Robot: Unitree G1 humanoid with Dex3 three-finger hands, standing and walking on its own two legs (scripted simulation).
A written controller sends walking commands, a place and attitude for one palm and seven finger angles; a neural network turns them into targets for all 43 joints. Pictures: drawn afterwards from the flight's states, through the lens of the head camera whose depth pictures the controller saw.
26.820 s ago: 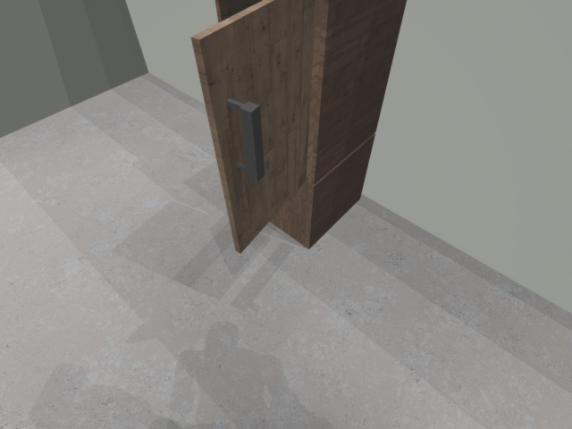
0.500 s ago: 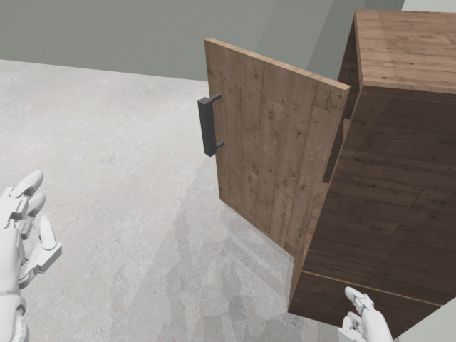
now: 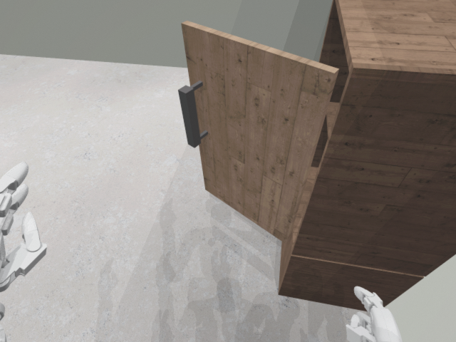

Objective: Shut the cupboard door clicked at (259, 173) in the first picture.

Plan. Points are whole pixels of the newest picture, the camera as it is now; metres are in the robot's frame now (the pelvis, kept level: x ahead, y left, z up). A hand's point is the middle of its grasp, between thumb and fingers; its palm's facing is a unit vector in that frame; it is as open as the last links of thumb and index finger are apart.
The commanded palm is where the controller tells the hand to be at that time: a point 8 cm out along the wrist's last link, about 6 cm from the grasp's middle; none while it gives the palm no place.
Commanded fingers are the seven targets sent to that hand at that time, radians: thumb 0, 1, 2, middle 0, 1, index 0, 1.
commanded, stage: step back with the hand held close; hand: left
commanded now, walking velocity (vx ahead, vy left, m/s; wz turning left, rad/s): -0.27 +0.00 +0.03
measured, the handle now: (196, 114) +0.64 +0.13 +0.04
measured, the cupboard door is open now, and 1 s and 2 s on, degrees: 61 61 61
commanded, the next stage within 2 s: stop stepping back and stand still in 0.96 s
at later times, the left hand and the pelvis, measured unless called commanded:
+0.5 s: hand out of the picture +0.08 +0.30 +0.16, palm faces +0.51 -0.74 -0.44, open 7.4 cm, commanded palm +0.01 +0.33 +0.18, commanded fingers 0.00 0.90 0.90 -0.20 -0.30 -0.20 -0.30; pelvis -0.10 +0.02 -0.02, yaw +4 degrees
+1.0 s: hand out of the picture -0.09 +0.29 +0.16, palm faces +0.56 -0.72 -0.41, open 7.4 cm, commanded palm -0.13 +0.32 +0.18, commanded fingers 0.00 0.90 0.90 -0.20 -0.30 -0.20 -0.30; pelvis -0.24 +0.01 -0.01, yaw +7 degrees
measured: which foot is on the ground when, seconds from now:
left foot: down 0.00-0.86, up 0.88-1.00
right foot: down 0.00-0.72, up 0.74-0.80, down 0.82-1.00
